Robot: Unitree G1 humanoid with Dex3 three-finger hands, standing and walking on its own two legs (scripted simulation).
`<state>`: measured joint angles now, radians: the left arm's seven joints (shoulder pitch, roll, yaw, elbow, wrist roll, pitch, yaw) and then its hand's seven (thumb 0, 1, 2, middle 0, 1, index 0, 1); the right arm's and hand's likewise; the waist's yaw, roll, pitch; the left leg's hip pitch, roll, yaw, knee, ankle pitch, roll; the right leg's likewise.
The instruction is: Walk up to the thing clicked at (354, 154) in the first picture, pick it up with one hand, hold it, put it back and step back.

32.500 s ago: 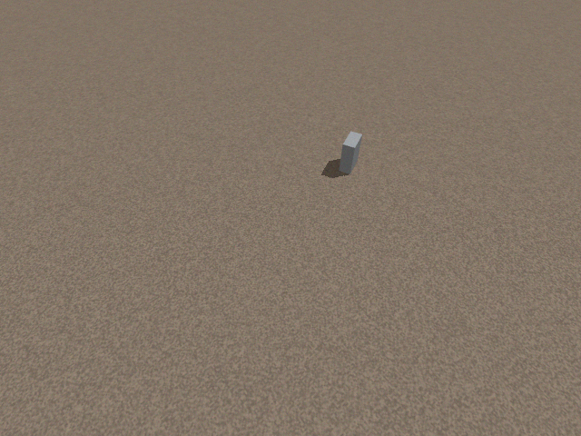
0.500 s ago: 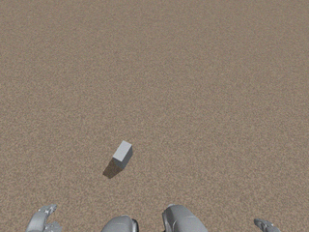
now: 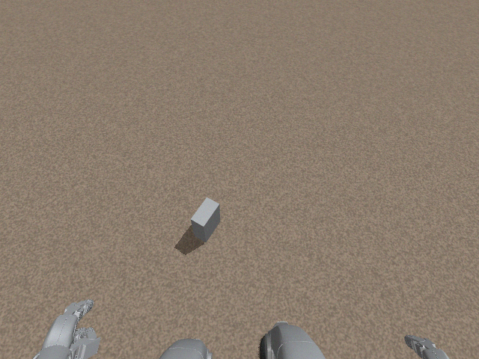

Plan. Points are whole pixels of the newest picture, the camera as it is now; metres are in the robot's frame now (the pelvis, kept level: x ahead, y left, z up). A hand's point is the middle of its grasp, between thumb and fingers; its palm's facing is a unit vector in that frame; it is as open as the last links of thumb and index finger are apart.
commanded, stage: step back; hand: left
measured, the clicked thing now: (206, 220) +0.62 +0.12 -0.67
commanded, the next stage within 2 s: none
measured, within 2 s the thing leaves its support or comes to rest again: neither
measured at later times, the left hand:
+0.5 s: hand out of the picture -0.08 +0.23 -0.13, palm faces -0.05 -0.92 -0.39, open 7.4 cm
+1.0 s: hand out of the picture -0.22 +0.22 -0.15, palm faces -0.06 -0.92 -0.39, open 7.3 cm
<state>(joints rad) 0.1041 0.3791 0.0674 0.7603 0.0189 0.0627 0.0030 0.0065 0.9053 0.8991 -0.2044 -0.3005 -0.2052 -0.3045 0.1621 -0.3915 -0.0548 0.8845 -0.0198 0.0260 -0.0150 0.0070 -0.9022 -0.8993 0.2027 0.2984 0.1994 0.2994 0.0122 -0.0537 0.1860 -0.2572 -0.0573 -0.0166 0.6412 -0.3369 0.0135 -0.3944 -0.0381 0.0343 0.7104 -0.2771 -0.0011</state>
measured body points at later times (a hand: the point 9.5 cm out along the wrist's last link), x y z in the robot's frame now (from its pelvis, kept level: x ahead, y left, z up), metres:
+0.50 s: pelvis -0.16 -0.03 +0.01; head -0.11 -0.05 +0.45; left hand -0.07 +0.28 -0.10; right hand -0.06 -0.36 -0.11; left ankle -0.10 +0.10 -0.65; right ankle -0.15 -0.16 -0.72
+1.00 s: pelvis -0.33 -0.05 +0.00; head -0.28 -0.05 +0.44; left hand -0.22 +0.26 -0.12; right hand -0.21 -0.38 -0.10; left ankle -0.21 +0.08 -0.72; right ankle -0.38 -0.19 -0.71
